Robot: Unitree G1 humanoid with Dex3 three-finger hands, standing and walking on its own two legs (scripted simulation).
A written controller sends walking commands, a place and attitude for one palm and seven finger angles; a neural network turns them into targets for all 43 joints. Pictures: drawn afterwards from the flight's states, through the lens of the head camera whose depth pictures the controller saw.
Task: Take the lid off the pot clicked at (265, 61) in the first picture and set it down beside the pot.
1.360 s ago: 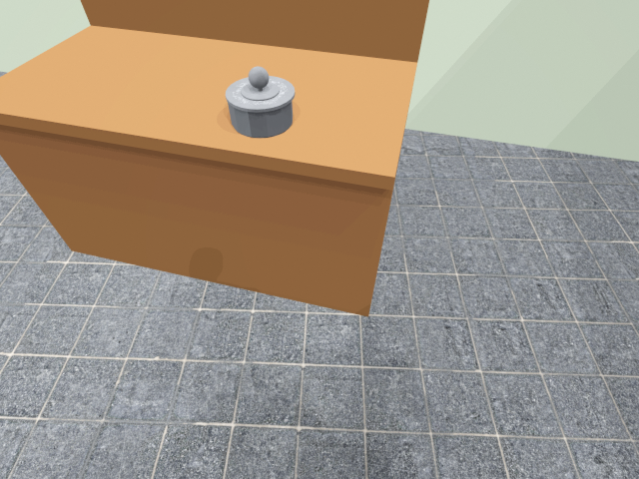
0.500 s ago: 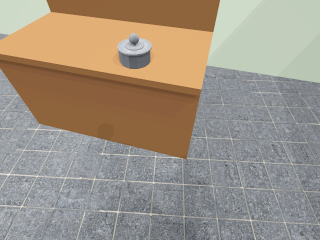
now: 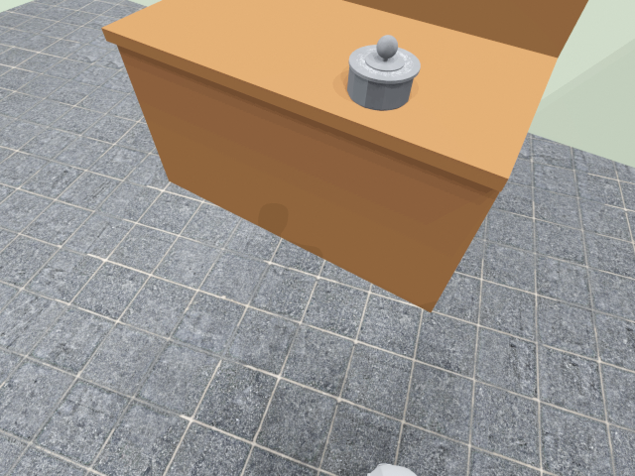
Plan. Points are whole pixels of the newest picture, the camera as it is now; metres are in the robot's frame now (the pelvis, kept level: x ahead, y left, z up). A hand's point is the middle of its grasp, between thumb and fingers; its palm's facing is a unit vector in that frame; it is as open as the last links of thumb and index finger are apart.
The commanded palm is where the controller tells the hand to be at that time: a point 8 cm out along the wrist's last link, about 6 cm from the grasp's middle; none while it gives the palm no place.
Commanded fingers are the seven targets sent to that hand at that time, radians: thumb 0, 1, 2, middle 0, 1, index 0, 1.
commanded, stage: walk to a spot facing it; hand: left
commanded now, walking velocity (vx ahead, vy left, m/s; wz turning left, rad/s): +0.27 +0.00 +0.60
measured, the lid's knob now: (387, 46) +1.02 -0.13 +0.03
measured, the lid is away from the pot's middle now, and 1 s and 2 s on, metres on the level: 0.00 0.00 0.00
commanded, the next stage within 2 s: turn to face it in 0.82 s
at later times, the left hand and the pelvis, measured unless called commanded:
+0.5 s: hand out of the picture -0.07 +0.15 -0.16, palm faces +0.42 -0.87 -0.25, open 7.3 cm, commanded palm none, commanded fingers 0.00 0.90 0.90 -0.20 -0.30 -0.20 -0.30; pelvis +0.07 +0.00 +0.00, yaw +21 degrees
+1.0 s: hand (110, 403) +0.24 +0.32 -0.15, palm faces +0.49 -0.84 -0.22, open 7.3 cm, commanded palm none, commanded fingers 0.00 0.90 0.90 -0.20 -0.30 -0.20 -0.30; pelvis +0.24 +0.11 +0.00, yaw +30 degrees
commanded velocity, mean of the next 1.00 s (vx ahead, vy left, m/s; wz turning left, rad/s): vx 0.25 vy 0.00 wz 0.35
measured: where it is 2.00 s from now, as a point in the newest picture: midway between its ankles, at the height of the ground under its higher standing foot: (260, 433)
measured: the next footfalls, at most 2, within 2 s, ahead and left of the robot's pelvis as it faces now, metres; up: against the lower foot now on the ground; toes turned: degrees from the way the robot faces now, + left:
right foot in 0.14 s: +0.05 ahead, -0.14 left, +0.00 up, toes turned +5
left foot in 0.60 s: +0.17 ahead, +0.19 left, +0.00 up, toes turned +31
